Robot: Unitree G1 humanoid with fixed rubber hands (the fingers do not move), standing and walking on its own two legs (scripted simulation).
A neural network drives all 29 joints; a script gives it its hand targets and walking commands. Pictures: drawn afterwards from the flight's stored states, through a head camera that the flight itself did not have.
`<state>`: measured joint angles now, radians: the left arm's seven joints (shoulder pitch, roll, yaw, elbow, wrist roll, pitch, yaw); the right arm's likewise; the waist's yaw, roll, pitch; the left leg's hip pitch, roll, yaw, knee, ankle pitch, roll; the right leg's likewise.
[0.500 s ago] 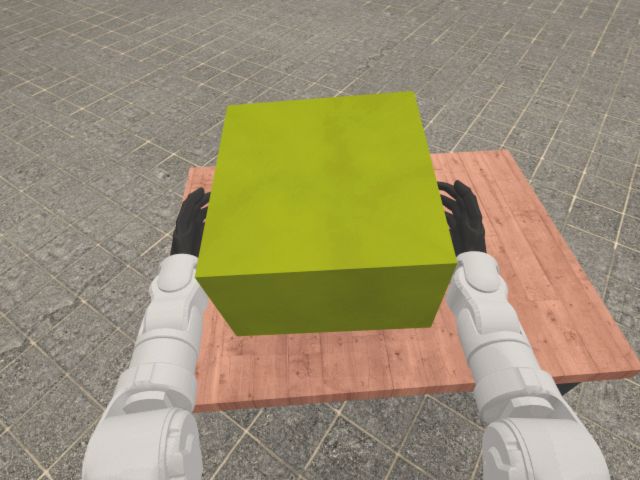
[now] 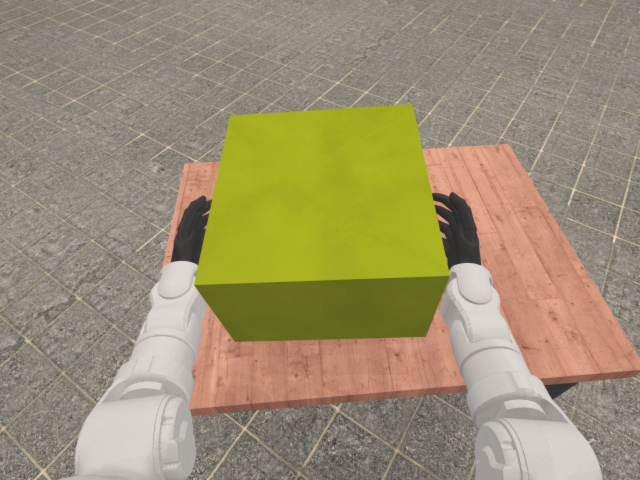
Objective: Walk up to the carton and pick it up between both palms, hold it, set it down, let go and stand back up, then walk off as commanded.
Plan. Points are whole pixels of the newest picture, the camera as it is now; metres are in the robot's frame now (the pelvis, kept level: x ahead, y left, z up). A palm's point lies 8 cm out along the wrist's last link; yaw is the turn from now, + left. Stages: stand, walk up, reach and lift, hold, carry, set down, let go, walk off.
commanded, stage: set down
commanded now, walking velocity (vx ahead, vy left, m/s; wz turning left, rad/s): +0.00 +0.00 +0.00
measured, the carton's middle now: (324, 222) +0.44 -0.01 +0.05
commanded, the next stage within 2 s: none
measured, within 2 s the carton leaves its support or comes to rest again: neither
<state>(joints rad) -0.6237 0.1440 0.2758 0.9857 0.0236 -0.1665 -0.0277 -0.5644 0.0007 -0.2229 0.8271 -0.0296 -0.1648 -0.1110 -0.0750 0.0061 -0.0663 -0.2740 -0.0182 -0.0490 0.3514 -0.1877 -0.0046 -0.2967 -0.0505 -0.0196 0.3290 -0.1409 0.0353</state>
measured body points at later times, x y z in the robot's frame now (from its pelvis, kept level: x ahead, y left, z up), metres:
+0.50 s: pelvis +0.01 +0.01 +0.00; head +0.06 +0.01 +0.45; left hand +0.42 +0.18 +0.02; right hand +0.38 -0.18 +0.02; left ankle -0.01 +0.12 -0.75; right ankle +0.01 -0.14 -0.75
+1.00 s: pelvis +0.01 +0.02 -0.01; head +0.12 +0.04 +0.43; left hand +0.43 +0.18 -0.03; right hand +0.36 -0.17 -0.03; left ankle -0.01 +0.12 -0.75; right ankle +0.01 -0.14 -0.75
